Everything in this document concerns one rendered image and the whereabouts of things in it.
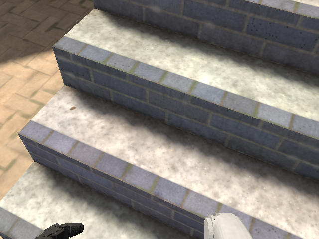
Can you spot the robot left hand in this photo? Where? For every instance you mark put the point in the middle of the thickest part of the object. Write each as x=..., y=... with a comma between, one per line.
x=62, y=231

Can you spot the right robot thigh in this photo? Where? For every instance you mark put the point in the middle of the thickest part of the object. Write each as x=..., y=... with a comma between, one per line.
x=225, y=226

